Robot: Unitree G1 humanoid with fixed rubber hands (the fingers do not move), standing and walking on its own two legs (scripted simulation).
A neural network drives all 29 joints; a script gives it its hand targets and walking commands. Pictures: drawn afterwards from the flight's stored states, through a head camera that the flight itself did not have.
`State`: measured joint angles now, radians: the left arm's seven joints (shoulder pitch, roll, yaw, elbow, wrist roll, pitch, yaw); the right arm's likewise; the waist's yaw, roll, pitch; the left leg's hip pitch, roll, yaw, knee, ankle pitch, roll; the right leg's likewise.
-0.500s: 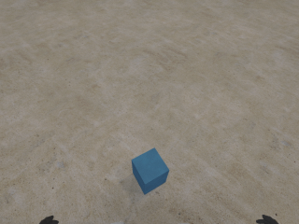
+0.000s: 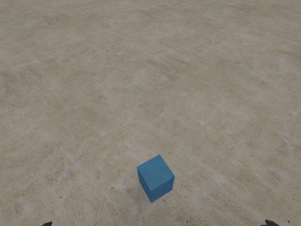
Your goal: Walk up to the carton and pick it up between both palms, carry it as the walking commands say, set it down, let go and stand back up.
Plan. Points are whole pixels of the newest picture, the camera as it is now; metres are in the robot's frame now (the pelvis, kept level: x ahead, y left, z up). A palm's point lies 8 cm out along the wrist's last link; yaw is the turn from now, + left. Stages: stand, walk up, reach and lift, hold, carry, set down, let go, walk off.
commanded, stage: walk up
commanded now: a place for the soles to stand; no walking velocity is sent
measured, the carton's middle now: (155, 178) +0.50 +0.00 -0.64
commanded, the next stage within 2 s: none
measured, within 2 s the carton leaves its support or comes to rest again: neither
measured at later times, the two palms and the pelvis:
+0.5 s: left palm out of the picture +0.12 +0.28 -0.09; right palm out of the picture +0.04 -0.38 -0.08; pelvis +0.00 -0.04 +0.00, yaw +0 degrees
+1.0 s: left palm out of the picture +0.09 +0.18 -0.11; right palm out of the picture +0.10 -0.50 -0.08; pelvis +0.04 -0.15 -0.01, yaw +6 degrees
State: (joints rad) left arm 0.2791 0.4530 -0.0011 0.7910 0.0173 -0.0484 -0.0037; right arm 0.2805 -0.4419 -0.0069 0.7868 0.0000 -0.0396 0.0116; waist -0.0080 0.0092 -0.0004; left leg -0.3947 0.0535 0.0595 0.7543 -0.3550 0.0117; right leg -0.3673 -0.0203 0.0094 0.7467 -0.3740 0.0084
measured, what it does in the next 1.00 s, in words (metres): steps to the right: right foot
